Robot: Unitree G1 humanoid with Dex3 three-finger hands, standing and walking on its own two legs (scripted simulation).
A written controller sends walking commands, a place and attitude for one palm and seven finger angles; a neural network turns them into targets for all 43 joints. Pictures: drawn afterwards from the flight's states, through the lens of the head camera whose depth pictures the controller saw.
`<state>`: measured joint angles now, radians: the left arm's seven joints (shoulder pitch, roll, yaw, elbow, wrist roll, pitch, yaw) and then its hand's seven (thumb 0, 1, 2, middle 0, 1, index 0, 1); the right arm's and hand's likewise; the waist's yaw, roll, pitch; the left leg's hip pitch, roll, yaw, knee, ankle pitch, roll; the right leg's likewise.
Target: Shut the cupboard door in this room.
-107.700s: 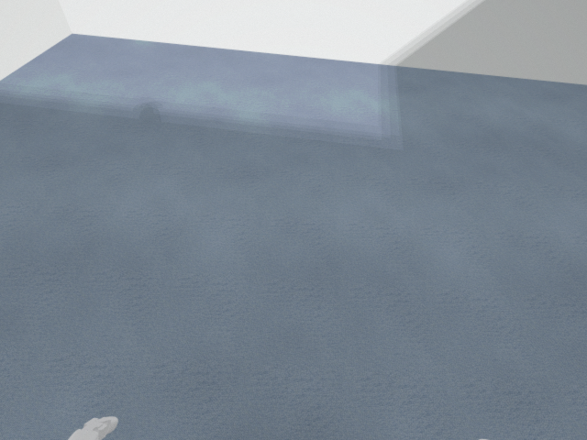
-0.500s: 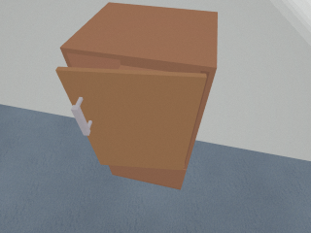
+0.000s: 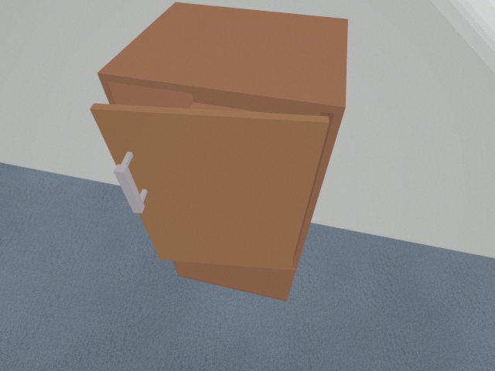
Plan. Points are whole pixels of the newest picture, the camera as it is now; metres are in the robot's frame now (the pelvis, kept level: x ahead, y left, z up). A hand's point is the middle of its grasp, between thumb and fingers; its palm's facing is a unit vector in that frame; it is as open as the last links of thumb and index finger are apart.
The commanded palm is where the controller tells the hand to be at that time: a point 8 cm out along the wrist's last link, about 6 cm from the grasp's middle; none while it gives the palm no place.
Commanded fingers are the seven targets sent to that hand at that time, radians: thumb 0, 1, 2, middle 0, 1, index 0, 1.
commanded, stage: look again from close up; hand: left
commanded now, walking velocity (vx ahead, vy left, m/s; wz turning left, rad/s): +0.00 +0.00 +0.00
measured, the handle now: (133, 183) +0.47 +0.28 -0.02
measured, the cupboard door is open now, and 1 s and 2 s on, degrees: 8 8 8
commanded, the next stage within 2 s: shuffle to correct the standing spot in 0.04 s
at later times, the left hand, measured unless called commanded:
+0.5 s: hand out of the picture -0.01 +0.20 -0.19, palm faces +0.10 -0.98 -0.18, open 7.3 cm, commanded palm none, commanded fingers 0.00 0.90 0.90 -0.20 -0.30 -0.20 -0.30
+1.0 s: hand out of the picture +0.13 +0.21 -0.18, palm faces +0.06 -0.98 -0.20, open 7.2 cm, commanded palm none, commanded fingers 0.00 0.90 0.90 -0.20 -0.30 -0.20 -0.30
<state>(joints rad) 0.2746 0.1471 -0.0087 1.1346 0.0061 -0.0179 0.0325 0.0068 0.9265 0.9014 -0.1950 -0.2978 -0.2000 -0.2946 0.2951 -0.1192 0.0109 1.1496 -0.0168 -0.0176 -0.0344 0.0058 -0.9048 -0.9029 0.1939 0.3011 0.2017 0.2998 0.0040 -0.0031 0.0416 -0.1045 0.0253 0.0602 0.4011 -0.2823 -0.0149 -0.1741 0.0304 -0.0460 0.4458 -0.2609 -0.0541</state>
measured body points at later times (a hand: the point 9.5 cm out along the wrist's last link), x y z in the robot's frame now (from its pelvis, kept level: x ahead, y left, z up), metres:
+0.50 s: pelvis +0.01 +0.03 -0.01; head +0.04 +0.04 +0.44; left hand -0.01 +0.25 -0.17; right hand -0.01 -0.19 -0.16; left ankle -0.04 +0.13 -0.74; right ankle -0.01 -0.08 -0.74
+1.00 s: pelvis +0.05 +0.04 -0.01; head +0.08 +0.04 +0.44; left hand +0.12 +0.26 -0.16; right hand +0.06 -0.18 -0.17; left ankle +0.02 +0.17 -0.74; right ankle +0.06 -0.05 -0.74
